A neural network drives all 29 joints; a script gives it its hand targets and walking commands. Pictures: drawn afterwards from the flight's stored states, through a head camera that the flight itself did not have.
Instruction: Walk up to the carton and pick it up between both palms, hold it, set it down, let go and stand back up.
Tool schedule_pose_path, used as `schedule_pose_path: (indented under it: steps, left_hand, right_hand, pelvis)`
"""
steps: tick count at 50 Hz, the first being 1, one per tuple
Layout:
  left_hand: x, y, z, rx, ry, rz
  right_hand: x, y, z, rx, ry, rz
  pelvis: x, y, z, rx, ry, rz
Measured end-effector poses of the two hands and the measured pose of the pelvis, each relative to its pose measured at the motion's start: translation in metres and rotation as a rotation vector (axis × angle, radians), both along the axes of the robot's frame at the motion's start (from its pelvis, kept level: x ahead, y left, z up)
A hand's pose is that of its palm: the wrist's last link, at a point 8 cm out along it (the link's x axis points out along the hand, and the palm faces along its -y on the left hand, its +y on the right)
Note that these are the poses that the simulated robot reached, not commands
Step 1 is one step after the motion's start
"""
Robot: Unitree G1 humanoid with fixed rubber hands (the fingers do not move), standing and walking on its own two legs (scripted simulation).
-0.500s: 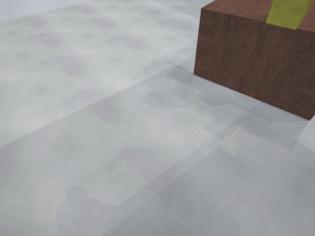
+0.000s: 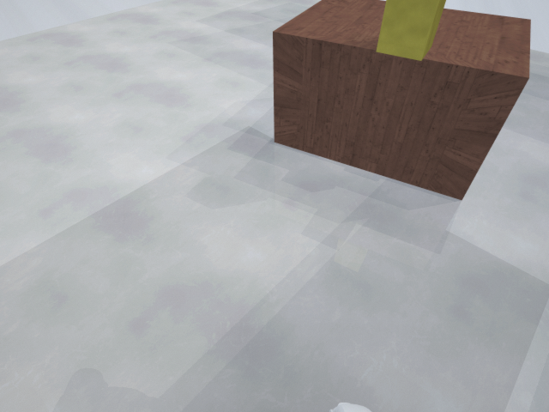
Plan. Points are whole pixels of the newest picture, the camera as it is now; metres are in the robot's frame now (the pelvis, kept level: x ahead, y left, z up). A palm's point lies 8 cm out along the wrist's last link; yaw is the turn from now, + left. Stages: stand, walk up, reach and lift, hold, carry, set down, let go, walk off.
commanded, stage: walk up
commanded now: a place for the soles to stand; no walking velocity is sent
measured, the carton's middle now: (412, 15) +1.59 -0.55 +0.03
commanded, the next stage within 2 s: none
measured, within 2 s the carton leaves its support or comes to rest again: neither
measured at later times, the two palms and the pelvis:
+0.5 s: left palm (257, 368) +0.23 +0.06 -0.11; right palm (511, 314) +0.32 -0.40 -0.10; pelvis +0.20 -0.16 -0.01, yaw -14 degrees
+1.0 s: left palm (310, 179) +0.70 -0.06 -0.10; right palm (515, 269) +0.43 -0.47 -0.11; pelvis +0.47 -0.22 -0.01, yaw -22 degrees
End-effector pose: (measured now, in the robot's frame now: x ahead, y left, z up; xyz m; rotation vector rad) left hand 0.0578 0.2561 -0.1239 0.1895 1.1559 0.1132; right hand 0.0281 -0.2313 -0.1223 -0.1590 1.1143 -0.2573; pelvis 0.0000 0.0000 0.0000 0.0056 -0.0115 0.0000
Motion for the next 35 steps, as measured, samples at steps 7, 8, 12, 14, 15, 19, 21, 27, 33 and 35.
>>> schedule_pose_path:
  steps: [7, 8, 12, 14, 15, 19, 21, 27, 33, 35]
  left_hand:
    - [0.124, -0.065, 0.024, 0.003, -0.209, -0.151]
    - [0.139, -0.079, 0.025, 0.005, -0.229, -0.172]
    - [0.182, -0.126, 0.012, 0.034, -0.288, -0.193]
    - [0.184, -0.143, 0.004, 0.039, -0.273, -0.152]
    - [0.181, -0.15, 0.003, 0.039, -0.249, -0.129]
    - [0.165, -0.17, 0.007, 0.047, -0.13, -0.086]
    - [0.163, -0.179, 0.009, 0.045, -0.078, -0.081]
    - [0.189, -0.203, 0.012, 0.034, 0.018, -0.091]
    - [0.261, -0.215, 0.002, 0.03, 0.028, -0.093]
    - [0.292, -0.215, -0.008, 0.028, 0.023, -0.089]
  right_hand:
    - [0.045, -0.062, -0.011, 0.015, -0.098, -0.04]
    - [0.056, -0.074, -0.015, 0.019, -0.11, -0.043]
    - [0.098, -0.122, -0.04, 0.037, -0.121, -0.024]
    - [0.12, -0.136, -0.043, 0.053, -0.113, 0.012]
    - [0.134, -0.141, -0.04, 0.057, -0.121, 0.028]
    - [0.2, -0.156, -0.01, 0.066, -0.213, 0.057]
    - [0.234, -0.161, 0.005, 0.07, -0.265, 0.064]
    - [0.324, -0.17, 0.024, 0.097, -0.365, 0.05]
    - [0.42, -0.16, 0.02, 0.142, -0.417, 0.069]
    - [0.454, -0.158, 0.016, 0.137, -0.429, 0.084]
  pelvis:
    - [0.048, -0.047, -0.011, 0.034, 0.005, -0.081]
    - [0.057, -0.056, -0.014, 0.039, 0.007, -0.093]
    - [0.089, -0.097, -0.039, 0.034, 0.005, -0.138]
    - [0.102, -0.112, -0.042, 0.026, 0.002, -0.151]
    - [0.11, -0.117, -0.04, 0.021, 0.003, -0.159]
    - [0.143, -0.139, -0.022, 0.01, 0.005, -0.19]
    - [0.16, -0.148, -0.014, 0.01, 0.008, -0.206]
    - [0.219, -0.167, -0.007, 0.0, 0.025, -0.26]
    - [0.289, -0.179, -0.017, -0.016, 0.05, -0.276]
    - [0.318, -0.184, -0.026, -0.021, 0.057, -0.281]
